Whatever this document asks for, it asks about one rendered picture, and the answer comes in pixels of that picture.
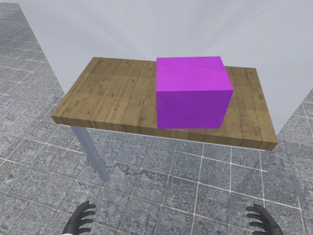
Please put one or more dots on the left robot hand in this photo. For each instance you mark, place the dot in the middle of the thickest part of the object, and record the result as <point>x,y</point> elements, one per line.
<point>72,226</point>

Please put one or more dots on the right robot hand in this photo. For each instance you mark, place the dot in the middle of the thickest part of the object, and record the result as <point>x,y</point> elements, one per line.
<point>269,224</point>

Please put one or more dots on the table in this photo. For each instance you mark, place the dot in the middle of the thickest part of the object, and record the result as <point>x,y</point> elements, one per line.
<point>120,95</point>

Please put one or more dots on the carton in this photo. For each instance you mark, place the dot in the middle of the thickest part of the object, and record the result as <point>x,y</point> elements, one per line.
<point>191,92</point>

